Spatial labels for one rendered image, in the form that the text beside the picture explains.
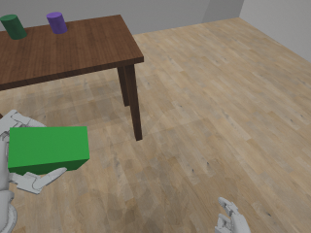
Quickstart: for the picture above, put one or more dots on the left robot forearm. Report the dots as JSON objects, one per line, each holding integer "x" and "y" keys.
{"x": 8, "y": 213}

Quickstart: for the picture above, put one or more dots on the robot left hand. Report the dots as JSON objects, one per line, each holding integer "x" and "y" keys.
{"x": 29, "y": 182}

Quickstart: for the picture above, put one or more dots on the table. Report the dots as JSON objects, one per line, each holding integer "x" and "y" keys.
{"x": 88, "y": 46}

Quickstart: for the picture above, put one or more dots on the robot right hand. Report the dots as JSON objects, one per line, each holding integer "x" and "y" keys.
{"x": 236, "y": 224}

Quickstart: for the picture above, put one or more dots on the sponge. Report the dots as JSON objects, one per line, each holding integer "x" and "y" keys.
{"x": 40, "y": 150}

